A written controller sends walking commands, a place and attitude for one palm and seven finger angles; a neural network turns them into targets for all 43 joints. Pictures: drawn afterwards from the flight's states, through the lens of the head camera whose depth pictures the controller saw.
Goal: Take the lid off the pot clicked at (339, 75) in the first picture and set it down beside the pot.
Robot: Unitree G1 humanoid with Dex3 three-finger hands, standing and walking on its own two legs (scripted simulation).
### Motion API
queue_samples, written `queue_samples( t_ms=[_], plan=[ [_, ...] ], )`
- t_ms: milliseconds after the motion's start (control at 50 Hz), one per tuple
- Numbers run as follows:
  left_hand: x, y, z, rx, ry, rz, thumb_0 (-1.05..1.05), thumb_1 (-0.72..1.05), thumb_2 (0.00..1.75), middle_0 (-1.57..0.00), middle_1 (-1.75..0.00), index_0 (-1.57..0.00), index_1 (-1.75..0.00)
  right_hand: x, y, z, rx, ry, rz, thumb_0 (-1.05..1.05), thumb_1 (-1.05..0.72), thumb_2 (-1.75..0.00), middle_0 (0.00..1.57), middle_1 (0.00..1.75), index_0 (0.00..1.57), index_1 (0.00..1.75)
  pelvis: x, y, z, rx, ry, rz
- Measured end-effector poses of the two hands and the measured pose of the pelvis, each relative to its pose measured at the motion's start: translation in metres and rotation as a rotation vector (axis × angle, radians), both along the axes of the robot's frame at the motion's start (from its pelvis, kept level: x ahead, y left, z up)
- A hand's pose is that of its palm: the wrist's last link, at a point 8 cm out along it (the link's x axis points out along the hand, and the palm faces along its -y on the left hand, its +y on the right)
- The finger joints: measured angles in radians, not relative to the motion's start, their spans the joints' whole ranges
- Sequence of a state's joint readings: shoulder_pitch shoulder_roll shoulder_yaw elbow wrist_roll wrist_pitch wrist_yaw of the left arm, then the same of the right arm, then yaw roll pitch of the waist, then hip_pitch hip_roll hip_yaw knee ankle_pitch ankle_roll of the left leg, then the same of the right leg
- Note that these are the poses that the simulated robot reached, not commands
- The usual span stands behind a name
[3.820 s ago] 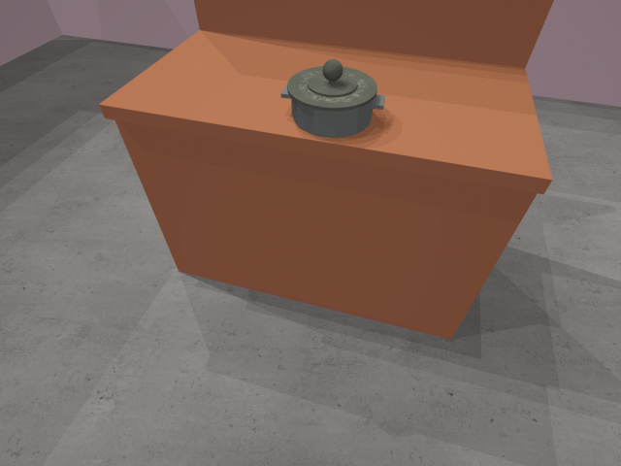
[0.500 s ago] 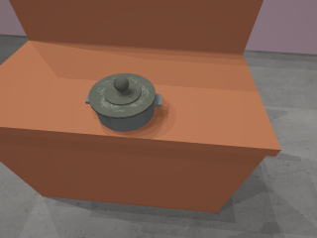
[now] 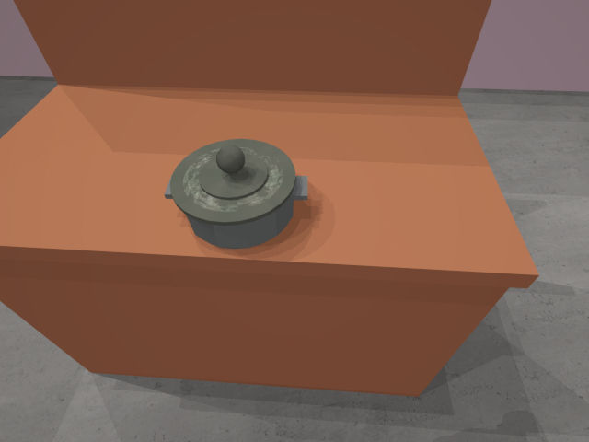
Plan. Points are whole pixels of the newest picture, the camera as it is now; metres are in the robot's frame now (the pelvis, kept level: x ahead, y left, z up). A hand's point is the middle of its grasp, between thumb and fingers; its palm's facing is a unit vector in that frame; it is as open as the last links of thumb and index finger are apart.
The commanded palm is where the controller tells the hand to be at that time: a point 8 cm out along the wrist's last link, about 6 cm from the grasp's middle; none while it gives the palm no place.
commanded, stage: look again from close up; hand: left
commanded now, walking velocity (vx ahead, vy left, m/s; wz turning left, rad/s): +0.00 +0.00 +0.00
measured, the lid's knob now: (230, 159) +0.51 +0.14 +0.11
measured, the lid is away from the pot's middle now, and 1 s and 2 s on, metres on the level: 0.00 0.00 0.00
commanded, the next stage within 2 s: lift the closed hand beside the body in 0.80 s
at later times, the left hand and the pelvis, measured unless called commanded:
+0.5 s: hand out of the picture +0.00 +0.18 -0.17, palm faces +0.00 -0.98 -0.22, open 7.4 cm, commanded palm none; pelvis -0.01 +0.00 +0.00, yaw -1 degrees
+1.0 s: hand out of the picture +0.06 +0.19 -0.13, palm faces +0.12 -0.95 -0.29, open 7.2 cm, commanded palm +0.08 +0.22 -0.05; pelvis -0.01 +0.00 +0.00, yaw +1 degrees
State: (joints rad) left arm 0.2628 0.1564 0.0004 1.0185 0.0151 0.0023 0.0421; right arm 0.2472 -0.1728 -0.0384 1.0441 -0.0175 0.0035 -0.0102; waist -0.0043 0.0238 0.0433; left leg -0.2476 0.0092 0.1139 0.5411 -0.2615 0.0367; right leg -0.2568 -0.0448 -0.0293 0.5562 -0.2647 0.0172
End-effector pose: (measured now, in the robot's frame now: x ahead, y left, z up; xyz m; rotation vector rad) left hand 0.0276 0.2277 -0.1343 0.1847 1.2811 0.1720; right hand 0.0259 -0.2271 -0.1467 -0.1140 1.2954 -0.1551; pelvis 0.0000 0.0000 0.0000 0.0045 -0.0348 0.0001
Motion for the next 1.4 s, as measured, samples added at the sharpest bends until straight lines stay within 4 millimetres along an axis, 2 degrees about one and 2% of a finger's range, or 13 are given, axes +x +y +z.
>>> queue_samples(
  t_ms=[220, 480, 740, 920, 940, 1000, 1040, 1100, 1200, 1260, 1320, 1400],
  plan=[
    [-0.018, 0.000, -0.001, -0.007, 0.046, -0.002, 0.00, 0.90, 0.90, -0.20, -0.30, -0.20, -0.30, 0.002, -0.002, 0.003, -0.004, -0.010, 0.000, 0.01, -0.93, -0.90, 0.20, 0.30, 0.20, 0.30, -0.004, 0.000, 0.002, 0.003, -0.004, -0.009],
    [-0.032, -0.002, 0.000, -0.013, 0.073, -0.003, 0.00, 0.90, 0.90, -0.20, -0.30, -0.20, -0.30, -0.024, 0.003, 0.002, 0.014, 0.047, -0.017, 0.01, -0.92, -0.90, 0.20, 0.30, 0.20, 0.30, -0.011, -0.001, 0.004, 0.005, -0.008, -0.012],
    [-0.034, -0.005, -0.001, -0.024, 0.083, -0.002, 0.00, 0.90, 0.90, -0.20, -0.30, -0.20, -0.30, -0.050, 0.018, 0.000, 0.045, 0.109, -0.041, 0.01, -0.91, -0.90, 0.20, 0.30, 0.20, 0.30, -0.013, 0.000, 0.005, 0.003, -0.001, -0.012],
    [-0.035, -0.008, -0.001, -0.024, 0.079, 0.002, 0.00, 0.90, 0.90, -0.20, -0.30, -0.20, -0.30, -0.052, 0.020, -0.001, 0.051, 0.112, -0.040, 0.01, -0.91, -0.90, 0.20, 0.30, 0.20, 0.30, -0.013, -0.001, 0.005, -0.001, -0.001, -0.010],
    [-0.028, -0.007, 0.002, -0.015, 0.039, 0.018, 0.01, 0.91, 0.90, -0.20, -0.30, -0.20, -0.30, -0.049, 0.018, 0.001, 0.045, 0.086, -0.030, 0.01, -0.92, -0.90, 0.20, 0.30, 0.20, 0.30, -0.013, -0.001, 0.004, -0.003, -0.005, -0.004],
    [0.017, 0.004, 0.040, 0.079, -0.269, 0.022, 0.03, 0.94, 0.90, -0.22, -0.33, -0.22, -0.33, -0.024, 0.003, 0.012, -0.009, -0.102, 0.008, 0.03, -0.93, -0.90, 0.20, 0.30, 0.20, 0.30, -0.009, -0.002, 0.004, 0.004, -0.017, 0.016],
    [0.042, 0.003, 0.065, 0.113, -0.427, 0.011, 0.03, 0.94, 0.90, -0.26, -0.36, -0.25, -0.36, 0.004, -0.007, 0.020, -0.030, -0.236, 0.035, 0.03, -0.93, -0.90, 0.20, 0.30, 0.20, 0.30, -0.007, -0.001, 0.004, 0.003, -0.035, 0.029],
    [0.066, 0.001, 0.087, 0.120, -0.572, 0.011, 0.02, 0.93, 0.90, -0.33, -0.45, -0.33, -0.45, 0.055, -0.020, 0.038, -0.048, -0.425, 0.053, 0.03, -0.93, -0.90, 0.20, 0.30, 0.20, 0.30, -0.007, -0.003, 0.004, 0.005, -0.048, 0.030],
    [0.070, 0.000, 0.117, 0.120, -0.721, 0.014, 0.01, 0.91, 0.90, -0.50, -0.64, -0.50, -0.64, 0.141, -0.027, 0.093, -0.072, -0.739, 0.110, 0.02, -0.92, -0.90, 0.20, 0.30, 0.20, 0.30, -0.005, -0.012, 0.004, 0.004, -0.060, 0.025],
    [0.064, 0.002, 0.128, 0.139, -0.763, 0.035, 0.01, 0.91, 0.90, -0.62, -0.77, -0.62, -0.77, 0.180, -0.022, 0.122, -0.079, -0.864, 0.173, 0.02, -0.92, -0.90, 0.20, 0.30, 0.19, 0.30, -0.003, -0.017, 0.004, -0.002, -0.056, 0.037],
    [0.057, 0.006, 0.138, 0.168, -0.783, 0.068, 0.01, 0.90, 0.90, -0.75, -0.90, -0.75, -0.91, 0.208, -0.013, 0.137, -0.077, -0.927, 0.236, 0.02, -0.91, -0.90, 0.20, 0.30, 0.19, 0.30, 0.001, -0.021, 0.004, -0.008, -0.046, 0.049],
    [0.054, 0.011, 0.151, 0.212, -0.806, 0.100, 0.01, 0.90, 0.90, -0.92, -1.09, -0.92, -1.09, 0.226, 0.001, 0.137, -0.053, -0.926, 0.291, 0.01, -0.91, -0.90, 0.20, 0.30, 0.20, 0.30, 0.008, -0.025, 0.005, -0.013, -0.034, 0.065]
  ],
)
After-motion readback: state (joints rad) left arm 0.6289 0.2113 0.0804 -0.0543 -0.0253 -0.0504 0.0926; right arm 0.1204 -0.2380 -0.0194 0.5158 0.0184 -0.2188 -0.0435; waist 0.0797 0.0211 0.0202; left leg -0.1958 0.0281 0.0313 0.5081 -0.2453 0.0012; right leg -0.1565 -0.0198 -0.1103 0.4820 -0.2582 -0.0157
